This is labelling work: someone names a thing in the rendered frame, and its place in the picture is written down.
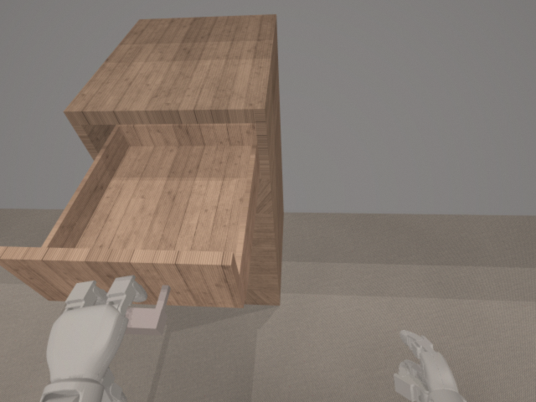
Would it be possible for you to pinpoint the robot left forearm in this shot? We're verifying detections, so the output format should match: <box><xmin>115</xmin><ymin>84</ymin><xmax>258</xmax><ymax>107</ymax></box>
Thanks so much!
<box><xmin>40</xmin><ymin>378</ymin><xmax>104</xmax><ymax>402</ymax></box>

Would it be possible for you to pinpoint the left robot hand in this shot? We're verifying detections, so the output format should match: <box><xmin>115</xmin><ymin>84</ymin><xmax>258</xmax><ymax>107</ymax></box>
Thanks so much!
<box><xmin>46</xmin><ymin>275</ymin><xmax>147</xmax><ymax>402</ymax></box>

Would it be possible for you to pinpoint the right robot hand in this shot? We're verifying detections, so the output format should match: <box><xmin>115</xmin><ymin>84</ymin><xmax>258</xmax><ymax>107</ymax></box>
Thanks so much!
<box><xmin>394</xmin><ymin>330</ymin><xmax>459</xmax><ymax>402</ymax></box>

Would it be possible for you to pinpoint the cabinet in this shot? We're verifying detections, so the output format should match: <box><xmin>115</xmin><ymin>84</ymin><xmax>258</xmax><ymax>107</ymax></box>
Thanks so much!
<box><xmin>64</xmin><ymin>14</ymin><xmax>284</xmax><ymax>306</ymax></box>

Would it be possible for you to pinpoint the handle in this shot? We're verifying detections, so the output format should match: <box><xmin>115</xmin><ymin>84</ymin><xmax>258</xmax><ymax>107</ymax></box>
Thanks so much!
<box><xmin>125</xmin><ymin>285</ymin><xmax>171</xmax><ymax>336</ymax></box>

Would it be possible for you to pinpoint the drawer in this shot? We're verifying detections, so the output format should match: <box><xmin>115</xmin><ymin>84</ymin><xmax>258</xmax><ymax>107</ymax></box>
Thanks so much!
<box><xmin>0</xmin><ymin>123</ymin><xmax>260</xmax><ymax>308</ymax></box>

